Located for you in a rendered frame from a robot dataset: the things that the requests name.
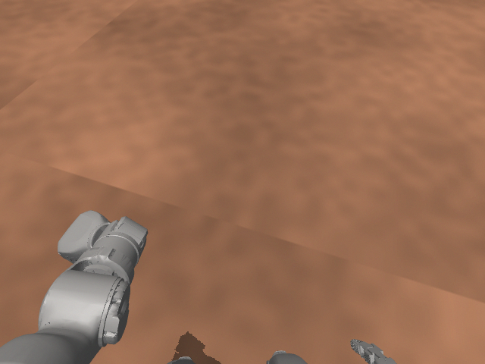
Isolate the left robot hand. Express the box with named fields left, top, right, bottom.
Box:
left=58, top=210, right=109, bottom=264

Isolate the left robot arm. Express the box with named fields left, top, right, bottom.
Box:
left=0, top=216, right=148, bottom=364

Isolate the right robot hand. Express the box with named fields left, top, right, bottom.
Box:
left=350, top=339, right=396, bottom=364

